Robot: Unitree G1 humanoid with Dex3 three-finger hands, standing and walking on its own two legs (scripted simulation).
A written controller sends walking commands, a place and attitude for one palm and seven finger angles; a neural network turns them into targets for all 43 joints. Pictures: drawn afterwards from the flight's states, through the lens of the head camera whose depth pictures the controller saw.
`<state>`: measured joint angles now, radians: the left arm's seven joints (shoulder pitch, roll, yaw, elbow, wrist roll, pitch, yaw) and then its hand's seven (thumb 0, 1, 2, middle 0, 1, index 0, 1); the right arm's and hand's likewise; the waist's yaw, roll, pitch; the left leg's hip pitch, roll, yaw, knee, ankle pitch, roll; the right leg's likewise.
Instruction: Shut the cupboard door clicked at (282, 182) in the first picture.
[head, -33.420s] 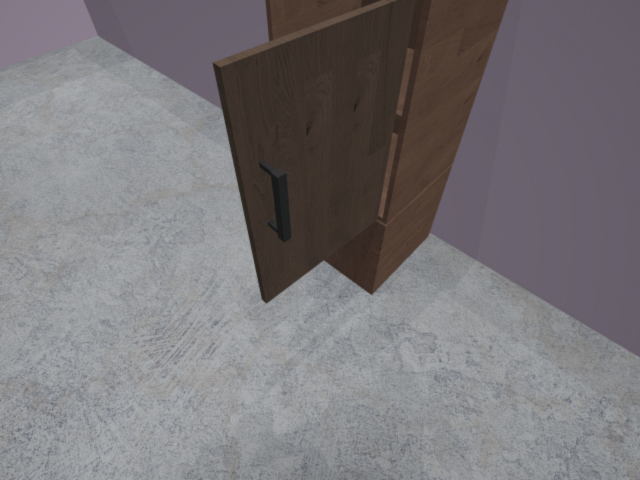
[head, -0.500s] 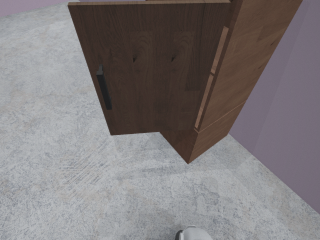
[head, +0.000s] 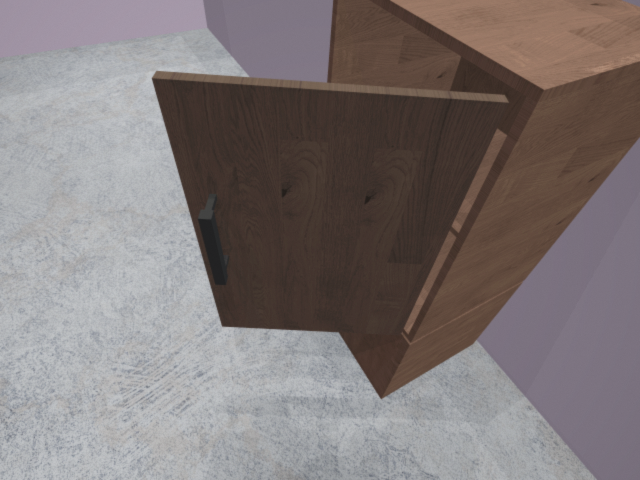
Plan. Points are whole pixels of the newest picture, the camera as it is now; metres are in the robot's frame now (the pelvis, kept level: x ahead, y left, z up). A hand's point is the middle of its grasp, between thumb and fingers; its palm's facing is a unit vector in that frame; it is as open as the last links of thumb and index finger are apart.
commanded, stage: come to a stop and stand still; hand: left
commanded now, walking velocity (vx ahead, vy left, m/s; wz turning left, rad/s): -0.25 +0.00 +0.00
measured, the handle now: (216, 241) +0.45 +0.21 -0.01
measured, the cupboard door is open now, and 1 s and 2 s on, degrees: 59 59 59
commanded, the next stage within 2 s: look again from close up in 1.62 s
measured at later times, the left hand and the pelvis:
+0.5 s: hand out of the picture +0.02 +0.22 -0.17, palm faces -0.01 -0.97 -0.24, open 7.4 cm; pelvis -0.05 +0.03 -0.01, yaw -1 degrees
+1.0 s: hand out of the picture -0.06 +0.25 -0.18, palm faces -0.03 -0.98 -0.19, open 7.4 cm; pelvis -0.05 +0.07 +0.00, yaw -2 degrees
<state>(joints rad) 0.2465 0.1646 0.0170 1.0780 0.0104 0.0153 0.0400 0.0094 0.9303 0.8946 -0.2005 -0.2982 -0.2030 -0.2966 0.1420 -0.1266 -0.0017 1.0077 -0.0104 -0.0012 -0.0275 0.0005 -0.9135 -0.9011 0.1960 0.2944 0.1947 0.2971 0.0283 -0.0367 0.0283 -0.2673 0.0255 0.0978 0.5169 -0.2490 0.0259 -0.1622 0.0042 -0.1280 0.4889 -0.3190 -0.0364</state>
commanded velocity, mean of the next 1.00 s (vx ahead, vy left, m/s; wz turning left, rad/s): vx -0.02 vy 0.00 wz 0.00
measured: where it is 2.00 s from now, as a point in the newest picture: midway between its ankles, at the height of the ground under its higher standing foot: outside the picture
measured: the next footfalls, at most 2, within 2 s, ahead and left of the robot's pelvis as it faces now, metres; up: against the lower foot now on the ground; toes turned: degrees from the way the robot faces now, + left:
left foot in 0.44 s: +0.00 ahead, +0.11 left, +0.00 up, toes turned +0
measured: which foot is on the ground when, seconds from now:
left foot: down 0.00-0.18, up 0.20-0.42, down 0.44-1.00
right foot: down 0.00-1.00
